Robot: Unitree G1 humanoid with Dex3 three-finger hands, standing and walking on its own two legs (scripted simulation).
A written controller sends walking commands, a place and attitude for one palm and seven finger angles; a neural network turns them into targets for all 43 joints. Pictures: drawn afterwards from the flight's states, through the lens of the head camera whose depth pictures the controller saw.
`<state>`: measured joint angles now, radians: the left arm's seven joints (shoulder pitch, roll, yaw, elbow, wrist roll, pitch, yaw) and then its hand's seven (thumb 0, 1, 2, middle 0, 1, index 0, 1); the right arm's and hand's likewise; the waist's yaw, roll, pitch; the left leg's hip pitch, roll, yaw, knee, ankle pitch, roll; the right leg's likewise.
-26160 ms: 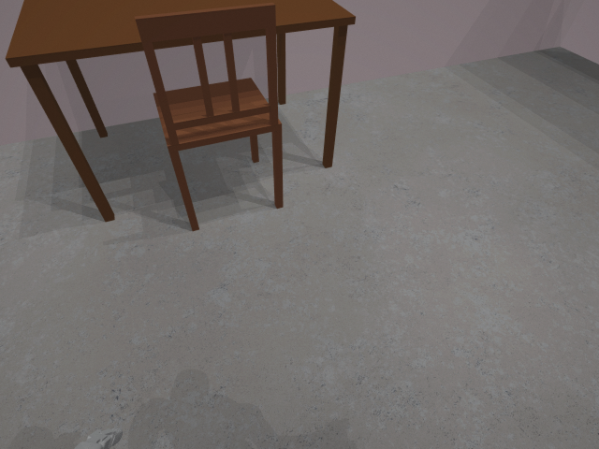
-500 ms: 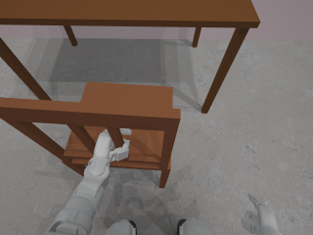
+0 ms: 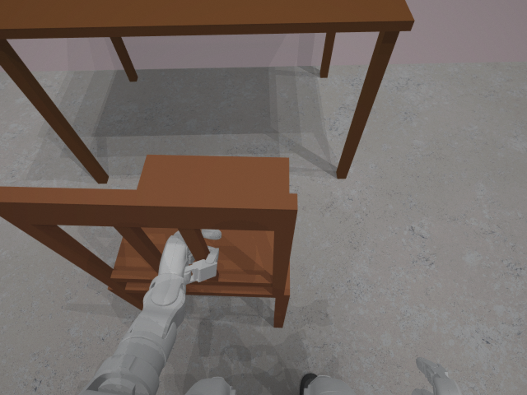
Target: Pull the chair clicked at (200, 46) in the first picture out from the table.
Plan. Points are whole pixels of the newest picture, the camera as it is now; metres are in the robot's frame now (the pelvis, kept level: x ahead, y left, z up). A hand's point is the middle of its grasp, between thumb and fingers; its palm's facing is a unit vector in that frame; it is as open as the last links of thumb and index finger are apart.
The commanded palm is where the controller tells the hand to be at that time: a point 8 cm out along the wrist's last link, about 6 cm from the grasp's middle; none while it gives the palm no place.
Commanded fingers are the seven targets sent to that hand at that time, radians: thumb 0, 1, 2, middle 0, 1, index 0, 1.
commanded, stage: step backward, pulling the chair out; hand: left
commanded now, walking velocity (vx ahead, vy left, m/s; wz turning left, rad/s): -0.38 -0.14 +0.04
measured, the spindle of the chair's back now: (150, 253) +0.35 +0.21 -0.09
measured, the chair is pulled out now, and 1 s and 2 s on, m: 0.44 0.58 0.58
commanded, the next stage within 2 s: stop walking, hand still on the chair in 0.16 s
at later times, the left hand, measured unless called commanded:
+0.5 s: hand (199, 343) +0.20 +0.10 -0.07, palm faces -0.06 -0.99 -0.13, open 5.6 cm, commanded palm +0.19 +0.16 -0.06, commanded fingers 0.00 0.90 0.90 -0.50 -1.45 -0.50 -1.45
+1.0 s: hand (202, 354) +0.18 +0.09 -0.07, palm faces -0.16 -0.98 -0.12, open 5.6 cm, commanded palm +0.17 +0.15 -0.06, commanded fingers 0.00 0.90 0.90 -0.50 -1.45 -0.50 -1.45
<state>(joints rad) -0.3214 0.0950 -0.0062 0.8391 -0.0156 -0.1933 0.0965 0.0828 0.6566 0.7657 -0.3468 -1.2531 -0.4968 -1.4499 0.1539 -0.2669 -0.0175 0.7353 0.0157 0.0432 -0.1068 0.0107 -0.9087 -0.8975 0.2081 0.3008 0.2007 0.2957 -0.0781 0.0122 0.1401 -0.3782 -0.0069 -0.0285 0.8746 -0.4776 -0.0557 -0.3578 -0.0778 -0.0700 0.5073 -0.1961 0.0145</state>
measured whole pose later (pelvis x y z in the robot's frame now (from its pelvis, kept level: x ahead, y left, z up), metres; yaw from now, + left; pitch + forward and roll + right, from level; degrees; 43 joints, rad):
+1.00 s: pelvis -0.09 +0.03 +0.00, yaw -3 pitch -1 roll +0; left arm -0.16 0.06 -0.13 0.82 -0.03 -0.16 0.07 0.08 0.65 0.80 -0.31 -1.31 -0.50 -1.45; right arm 0.21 -0.17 0.03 0.71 0.02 0.02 -0.10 0.01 -0.91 -0.90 0.21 0.30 0.20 0.30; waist -0.02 0.02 0.06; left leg -0.19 0.03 0.06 0.48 -0.26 -0.01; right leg -0.22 -0.07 -0.02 0.49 -0.24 0.04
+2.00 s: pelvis -0.06 +0.00 -0.03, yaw -1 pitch +11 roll +0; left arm 0.04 0.16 -0.05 0.34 -0.08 0.07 -0.02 -0.01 -0.53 0.21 -0.07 -0.21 -0.07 -0.21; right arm 0.24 -0.25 0.00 0.57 0.03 -0.06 -0.06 0.01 -0.91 -0.90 0.21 0.30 0.20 0.30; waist -0.06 0.04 -0.08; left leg -0.56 0.05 0.01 0.81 -0.43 -0.04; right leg -0.57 -0.06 -0.06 0.83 -0.43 0.02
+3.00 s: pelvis -0.08 +0.01 -0.06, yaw +0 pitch +11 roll -1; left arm 0.63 0.17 -0.18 -0.23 -0.03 0.17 0.02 -0.01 -0.54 0.20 -0.01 0.00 0.00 0.00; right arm 0.25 -0.23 0.01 0.44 0.03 -0.09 -0.10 0.01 -0.91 -0.90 0.21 0.30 0.20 0.30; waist -0.05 0.05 -0.14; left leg -0.70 0.04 -0.03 1.01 -0.50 -0.03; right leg -0.68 -0.08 -0.08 0.99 -0.50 0.02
